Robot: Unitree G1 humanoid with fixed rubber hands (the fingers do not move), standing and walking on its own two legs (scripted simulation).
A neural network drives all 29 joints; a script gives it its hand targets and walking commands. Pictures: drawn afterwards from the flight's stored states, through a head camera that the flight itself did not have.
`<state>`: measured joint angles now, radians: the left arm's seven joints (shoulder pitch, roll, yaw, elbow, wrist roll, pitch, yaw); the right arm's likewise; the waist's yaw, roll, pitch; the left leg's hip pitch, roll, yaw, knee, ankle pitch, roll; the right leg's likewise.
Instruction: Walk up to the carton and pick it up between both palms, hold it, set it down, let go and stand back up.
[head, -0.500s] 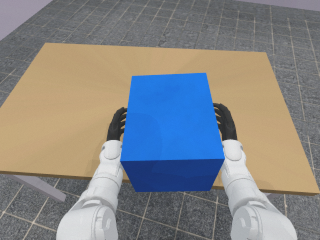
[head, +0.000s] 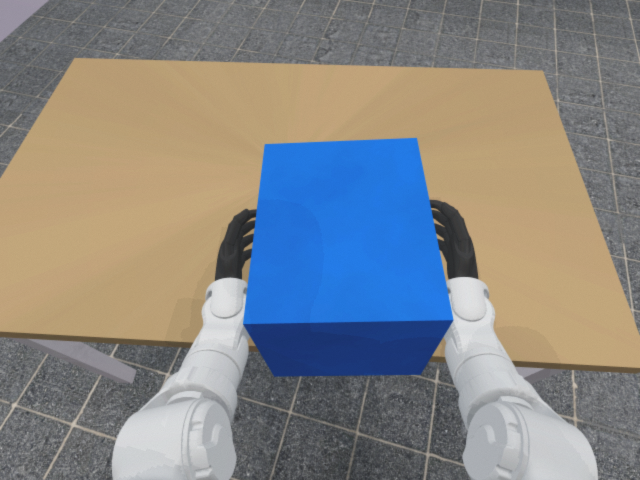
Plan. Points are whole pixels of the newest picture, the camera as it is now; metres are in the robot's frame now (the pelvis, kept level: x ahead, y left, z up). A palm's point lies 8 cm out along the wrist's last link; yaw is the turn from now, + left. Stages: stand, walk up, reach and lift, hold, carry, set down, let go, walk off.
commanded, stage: set down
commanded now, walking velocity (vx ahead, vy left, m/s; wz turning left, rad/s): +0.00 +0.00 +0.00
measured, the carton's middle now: (343, 260) +0.41 -0.02 -0.03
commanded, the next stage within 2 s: none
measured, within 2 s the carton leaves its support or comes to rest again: rests again in 0.30 s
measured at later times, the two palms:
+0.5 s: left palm (233, 272) +0.40 +0.13 -0.02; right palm (458, 268) +0.39 -0.17 -0.01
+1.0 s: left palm (234, 274) +0.39 +0.13 -0.02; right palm (458, 272) +0.38 -0.17 -0.01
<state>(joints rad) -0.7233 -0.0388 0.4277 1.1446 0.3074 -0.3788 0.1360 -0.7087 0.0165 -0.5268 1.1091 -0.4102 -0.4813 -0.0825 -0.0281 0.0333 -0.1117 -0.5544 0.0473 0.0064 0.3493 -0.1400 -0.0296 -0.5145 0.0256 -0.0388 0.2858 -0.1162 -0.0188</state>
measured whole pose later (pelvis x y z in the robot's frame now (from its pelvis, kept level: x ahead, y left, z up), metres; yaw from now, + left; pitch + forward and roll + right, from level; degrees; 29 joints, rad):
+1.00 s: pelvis +0.00 +0.00 +0.00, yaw +0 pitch +20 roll -1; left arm -0.72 -0.08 0.54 1.10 0.43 -0.44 0.11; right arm -0.71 0.04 -0.67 1.09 -0.53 -0.55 -0.04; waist -0.03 0.01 -0.09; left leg -0.58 0.04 0.01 0.35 -0.13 -0.02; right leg -0.55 0.02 -0.04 0.32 -0.13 -0.02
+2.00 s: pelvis -0.01 +0.01 -0.03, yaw -3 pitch +27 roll -2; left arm -0.88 0.05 0.23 1.45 0.04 -0.49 0.18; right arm -0.87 -0.13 -0.15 1.43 0.04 -0.52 -0.09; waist 0.02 0.03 -0.22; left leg -0.84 0.07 0.05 0.62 -0.25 -0.03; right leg -0.82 0.04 0.00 0.56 -0.21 -0.01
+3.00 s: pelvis -0.04 -0.01 -0.01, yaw +0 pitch +15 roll -1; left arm -0.99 0.24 -0.02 1.27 -0.20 -0.11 0.07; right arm -1.00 -0.34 0.13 1.33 0.45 -0.12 -0.03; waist 0.00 -0.02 -0.19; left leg -0.62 0.06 0.00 0.54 -0.19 -0.04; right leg -0.59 0.04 -0.05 0.51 -0.18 -0.03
